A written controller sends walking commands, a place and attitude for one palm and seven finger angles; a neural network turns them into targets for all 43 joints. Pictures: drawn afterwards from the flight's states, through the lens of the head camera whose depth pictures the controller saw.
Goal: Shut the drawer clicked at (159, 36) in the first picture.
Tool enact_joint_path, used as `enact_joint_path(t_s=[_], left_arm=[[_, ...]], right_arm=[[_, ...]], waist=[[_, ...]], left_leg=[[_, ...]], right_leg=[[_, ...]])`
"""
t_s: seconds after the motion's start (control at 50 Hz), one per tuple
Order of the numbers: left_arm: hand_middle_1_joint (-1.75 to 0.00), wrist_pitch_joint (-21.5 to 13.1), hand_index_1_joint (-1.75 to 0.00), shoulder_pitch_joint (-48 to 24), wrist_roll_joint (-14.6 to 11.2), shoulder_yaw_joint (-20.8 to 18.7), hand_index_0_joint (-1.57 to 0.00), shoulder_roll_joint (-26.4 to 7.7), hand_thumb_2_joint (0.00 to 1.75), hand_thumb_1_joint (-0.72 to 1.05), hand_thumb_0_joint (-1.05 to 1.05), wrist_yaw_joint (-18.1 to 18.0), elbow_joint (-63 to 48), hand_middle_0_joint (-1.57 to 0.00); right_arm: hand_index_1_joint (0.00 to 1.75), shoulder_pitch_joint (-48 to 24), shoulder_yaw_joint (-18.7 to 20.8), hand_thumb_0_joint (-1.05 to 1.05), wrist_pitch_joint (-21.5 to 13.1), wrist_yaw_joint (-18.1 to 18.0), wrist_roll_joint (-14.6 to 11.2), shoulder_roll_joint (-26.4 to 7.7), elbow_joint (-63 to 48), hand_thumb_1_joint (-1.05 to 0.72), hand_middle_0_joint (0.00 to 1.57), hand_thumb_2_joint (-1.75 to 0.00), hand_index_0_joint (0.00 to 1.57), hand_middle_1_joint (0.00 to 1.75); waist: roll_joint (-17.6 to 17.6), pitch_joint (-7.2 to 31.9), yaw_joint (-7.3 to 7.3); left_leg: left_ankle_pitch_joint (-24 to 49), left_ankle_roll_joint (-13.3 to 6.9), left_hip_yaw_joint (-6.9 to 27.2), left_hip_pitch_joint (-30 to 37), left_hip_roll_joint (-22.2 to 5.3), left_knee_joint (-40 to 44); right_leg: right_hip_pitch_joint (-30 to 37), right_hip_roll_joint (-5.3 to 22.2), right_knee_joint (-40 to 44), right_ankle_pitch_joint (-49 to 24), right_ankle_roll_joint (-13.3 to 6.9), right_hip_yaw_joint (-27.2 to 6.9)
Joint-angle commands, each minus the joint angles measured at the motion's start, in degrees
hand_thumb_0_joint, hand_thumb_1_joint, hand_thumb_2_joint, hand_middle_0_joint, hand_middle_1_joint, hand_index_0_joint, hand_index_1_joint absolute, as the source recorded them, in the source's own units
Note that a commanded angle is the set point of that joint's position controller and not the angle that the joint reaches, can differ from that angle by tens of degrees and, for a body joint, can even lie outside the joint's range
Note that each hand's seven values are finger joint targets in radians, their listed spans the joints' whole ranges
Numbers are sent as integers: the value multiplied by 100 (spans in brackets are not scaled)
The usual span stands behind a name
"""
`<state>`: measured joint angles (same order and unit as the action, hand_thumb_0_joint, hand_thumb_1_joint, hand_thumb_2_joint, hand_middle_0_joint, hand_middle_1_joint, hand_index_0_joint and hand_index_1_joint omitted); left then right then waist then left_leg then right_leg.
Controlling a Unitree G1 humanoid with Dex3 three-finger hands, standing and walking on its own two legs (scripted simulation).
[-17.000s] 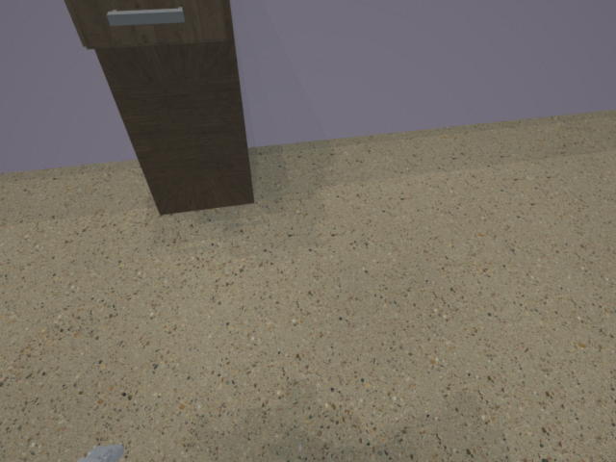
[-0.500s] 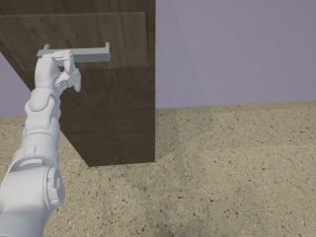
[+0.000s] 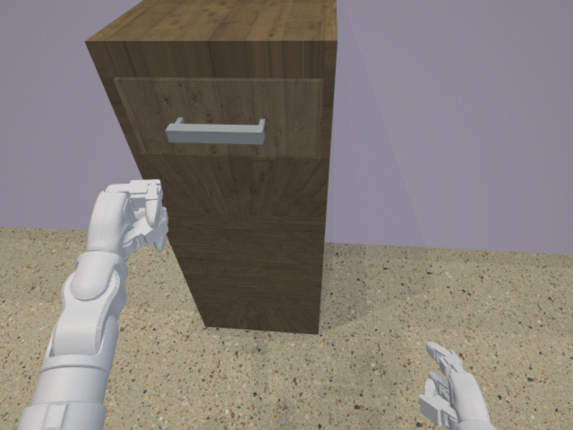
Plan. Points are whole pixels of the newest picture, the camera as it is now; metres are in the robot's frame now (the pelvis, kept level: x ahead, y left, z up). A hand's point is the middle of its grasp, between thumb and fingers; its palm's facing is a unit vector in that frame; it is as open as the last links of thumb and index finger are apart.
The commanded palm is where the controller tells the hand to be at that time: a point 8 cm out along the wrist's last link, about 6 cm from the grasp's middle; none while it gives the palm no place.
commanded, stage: draw the hand back to the body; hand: left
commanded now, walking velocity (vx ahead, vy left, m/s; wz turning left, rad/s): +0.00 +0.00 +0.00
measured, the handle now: (218, 128) +0.61 +0.20 +0.13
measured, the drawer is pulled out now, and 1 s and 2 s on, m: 0.00 0.00 0.00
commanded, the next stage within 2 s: step back with the hand held close in 0.76 s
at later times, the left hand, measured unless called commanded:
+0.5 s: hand (94, 309) +0.20 +0.23 +0.15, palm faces +0.36 -0.86 -0.35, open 3.2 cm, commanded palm +0.14 +0.27 +0.17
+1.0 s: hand (57, 313) +0.18 +0.25 +0.17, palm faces +0.42 -0.80 -0.42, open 3.2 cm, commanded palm +0.12 +0.29 +0.18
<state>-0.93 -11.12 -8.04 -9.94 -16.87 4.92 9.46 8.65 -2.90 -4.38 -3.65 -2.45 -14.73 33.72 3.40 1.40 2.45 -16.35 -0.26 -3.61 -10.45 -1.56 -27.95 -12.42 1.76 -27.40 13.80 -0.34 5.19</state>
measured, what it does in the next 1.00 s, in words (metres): stands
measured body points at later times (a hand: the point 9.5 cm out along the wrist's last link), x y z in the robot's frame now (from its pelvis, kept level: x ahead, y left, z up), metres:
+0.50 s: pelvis -0.01 +0.00 +0.01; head -0.04 -0.03 +0.46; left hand +0.17 +0.27 +0.17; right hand +0.16 -0.23 -0.08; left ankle -0.01 +0.11 -0.74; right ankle +0.01 -0.11 -0.74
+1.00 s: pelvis -0.01 +0.00 +0.01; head -0.02 -0.01 +0.46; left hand +0.15 +0.29 +0.20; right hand +0.19 -0.20 -0.07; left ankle -0.01 +0.11 -0.74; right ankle +0.01 -0.11 -0.74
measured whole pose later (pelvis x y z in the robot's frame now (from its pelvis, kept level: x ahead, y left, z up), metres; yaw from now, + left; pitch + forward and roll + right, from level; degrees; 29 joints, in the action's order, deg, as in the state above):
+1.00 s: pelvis -0.01 +0.00 +0.01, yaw +0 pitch -3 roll -1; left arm -9.4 28.8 -1.5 -19.0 -18.8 -5.9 -26.2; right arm 10.5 -2.5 -6.1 -3.7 1.0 -11.9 34.8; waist 3.6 -1.6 2.6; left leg -14.1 -0.6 -3.2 -6.8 -1.9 -24.2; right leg -7.0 1.0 -20.2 9.8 0.0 5.6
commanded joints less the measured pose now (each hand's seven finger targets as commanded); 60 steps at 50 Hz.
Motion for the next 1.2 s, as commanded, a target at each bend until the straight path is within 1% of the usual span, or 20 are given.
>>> enact_joint_path(t_s=[0.0, 0.06, 0.1, 0.16, 0.18, 0.26, 0.3, 0.44, 0.56, 0.6, 0.68, 0.78, 0.86, 0.88, 0.9, 0.94, 1.02, 1.06, 1.14, 1.18], left_arm=[[-160, -539, -160, -1163, 231, -612, -140, -1172, 90, 90, 0, -694, -1712, -140], [-160, -684, -160, -1039, 358, -698, -140, -1231, 90, 90, 0, -898, -2426, -140], [-160, -767, -160, -815, 414, -696, -140, -1237, 90, 90, 0, -986, -2753, -140], [-160, -828, -160, -153, 450, -617, -140, -1056, 90, 90, 0, -1071, -2926, -140], [-160, -840, -160, 119, 451, -559, -140, -1001, 90, 90, 0, -1067, -2946, -140], [-160, -857, -160, 1128, 443, -603, -140, -860, 90, 90, 0, -1051, -2972, -140], [-160, -877, -160, 1604, 442, -662, -140, -835, 90, 90, 0, -1034, -3100, -140], [-160, -1079, -160, 2780, 500, -1188, -140, -1151, 90, 90, 0, -1111, -4318, -140], [-160, -1086, -160, 3752, 541, -1290, -140, -1089, 90, 90, 0, -1181, -4816, -140], [-160, -1043, -160, 3455, 580, -1072, -140, -937, 90, 90, 0, -1169, -4707, -140], [-160, -1009, -160, 3118, 627, -998, -140, -894, 90, 90, 0, -1226, -4415, -140], [-160, -1018, -160, 3283, 652, -1158, -140, -1015, 90, 90, 0, -1279, -4617, -140], [-160, -976, -160, 3424, 615, -1188, -140, -1000, 90, 90, 0, -1260, -4705, -140], [-160, -1258, -160, 2488, 587, -2142, -140, -1890, 90, 90, 0, -1287, -5116, -140], [-160, -1268, -160, 3436, 581, -1691, -140, -1281, 90, 90, 0, -1216, -4637, -140], [-160, -1176, -160, 3913, 606, -1414, -140, -1027, 90, 90, 0, -1146, -4582, -140], [-160, -1265, -160, 4366, 600, -1438, -140, -1063, 90, 90, 0, -1153, -4844, -140], [-160, -1283, -160, 4524, 583, -1598, -140, -1211, 90, 90, 0, -1179, -5051, -140], [-160, -1308, -160, 4829, 540, -1867, -140, -1416, 90, 90, 0, -1235, -5327, -140], [-160, -1325, -160, 4825, 536, -1909, -140, -1485, 90, 90, 0, -1250, -5489, -140]], right_arm=[[30, -484, 231, 0, -176, -125, 94, -562, -650, -90, 20, -90, 20, 30], [30, -596, 198, 0, -212, -153, 163, -453, -656, -90, 20, -90, 20, 30], [30, -659, 191, 0, -257, -161, 200, -419, -628, -90, 20, -90, 20, 30], [30, -701, 200, 0, -331, -154, 235, -396, -592, -90, 20, -90, 20, 30], [30, -708, 225, 0, -348, -154, 256, -433, -587, -90, 20, -90, 20, 30], [30, -708, 276, 0, -360, -118, 258, -436, -537, -90, 20, -90, 20, 30], [30, -714, 302, 0, -354, -90, 258, -436, -544, -90, 20, -90, 20, 30], [30, -692, 388, 0, -483, -82, 326, -380, -633, -90, 20, -90, 20, 30], [30, -582, 394, 0, -652, -107, 322, -344, -683, -90, 20, -90, 20, 30], [30, -562, 394, 0, -683, -127, 310, -376, -628, -90, 20, -90, 20, 30], [30, -470, 408, 0, -740, -187, 300, -396, -529, -90, 20, -90, 20, 30], [30, -492, 376, 0, -796, -179, 346, -368, -540, -90, 20, -90, 20, 30], [30, -544, 337, 0, -783, -141, 379, -337, -574, -90, 20, -90, 20, 30], [30, -454, 227, 0, -594, -105, 288, -382, -886, -90, 20, -90, 20, 30], [30, -428, 311, 0, -488, -127, 336, -312, -767, -90, 20, -90, 20, 30], [30, -453, 360, 0, -321, -79, 348, -402, -835, -90, 20, -90, 20, 30], [30, -404, 446, 0, -169, -86, 347, -465, -932, -90, 20, -90, 20, 30], [30, -394, 504, 0, -94, -87, 322, -447, -1020, -90, 20, -90, 20, 30], [30, -406, 568, 0, 48, -113, 275, -403, -1193, -90, 20, -90, 20, 30], [30, -467, 583, 0, 73, -148, 267, -407, -1259, -90, 20, -90, 20, 30]], waist=[[-603, 702, -67], [73, 982, -28], [417, 901, -10], [294, 602, 11], [-165, 511, 10], [-412, 139, 50], [-393, -24, 75], [-25, 279, 191], [73, -139, 193], [-87, -492, 79], [-273, -629, 14], [132, -79, 163], [-51, -38, 205], [272, -799, -70], [-376, -588, -77], [-534, -380, -116], [10, 442, -138], [-72, 846, -130], [-269, 1172, -113], [-125, 1109, -109]], left_leg=[[766, -162, 182, 265, 83, 745], [960, -140, 165, 578, 123, 841], [948, -110, 173, 657, 115, 912], [941, -95, 202, 666, 114, 1003], [945, -114, 237, 666, 98, 1029], [855, -147, 188, 610, 86, 1055], [778, -148, 195, 563, 83, 1075], [1009, -130, 188, 634, 93, 943], [891, -85, 219, 532, 66, 938], [696, -100, 219, 501, 56, 954], [376, -139, 216, 541, 66, 971], [766, -101, 284, 627, 83, 979], [1126, -70, 325, 527, 65, 942], [520, -142, 396, -102, 2, 943], [555, -188, 428, -144, -13, 749], [965, -184, 374, 80, -22, 596], [1919, -155, 361, 89, -130, 500], [2355, -147, 377, 113, -202, 430], [2833, -102, 450, -84, -265, 316], [2772, -115, 495, -244, -284, 331]], right_leg=[[705, -107, 760, -613, -59, -365], [1001, -94, 821, -799, -87, -385], [1048, -98, 920, -728, -98, -396], [1030, -145, 1030, -648, -100, -348], [1018, -175, 1098, -592, -81, -330], [913, -155, 1225, -403, -36, -350], [871, -143, 1286, -255, -36, -368], [1060, -130, 1182, -516, -55, -410], [838, -177, 1234, -386, -66, -382], [567, -192, 1340, -163, -45, -387], [372, -174, 1430, 182, -26, -370], [834, -161, 1160, -276, -76, -331], [1030, -168, 1051, -664, -80, -308], [408, 59, 1289, -632, -52, -725], [233, 175, 1353, -581, -19, -681], [100, 218, 1319, -874, -25, -633], [480, 235, 743, -1782, 10, -479], [662, 207, 458, -2190, 42, -434], [852, 193, 21, -2736, 59, -396], [773, 177, -99, -2677, 74, -404]])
